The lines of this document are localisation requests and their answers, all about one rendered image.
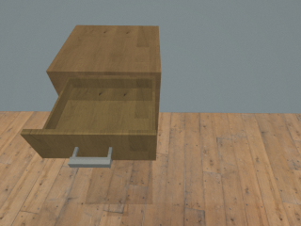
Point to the cabinet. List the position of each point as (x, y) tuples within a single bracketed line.
[(110, 51)]

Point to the drawer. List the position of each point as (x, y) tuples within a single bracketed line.
[(95, 113)]

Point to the handle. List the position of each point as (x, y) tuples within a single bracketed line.
[(90, 162)]

